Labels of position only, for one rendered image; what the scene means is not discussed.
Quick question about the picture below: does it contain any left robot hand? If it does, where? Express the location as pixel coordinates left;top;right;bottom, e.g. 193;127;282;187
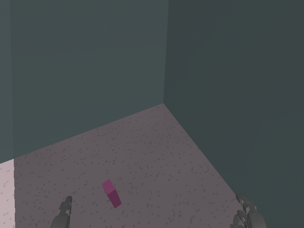
50;196;72;228

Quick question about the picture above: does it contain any right robot hand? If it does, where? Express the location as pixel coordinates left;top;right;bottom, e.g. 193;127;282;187
230;193;267;228

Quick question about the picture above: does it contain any carton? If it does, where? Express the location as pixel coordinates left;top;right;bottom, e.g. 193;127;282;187
102;179;121;208

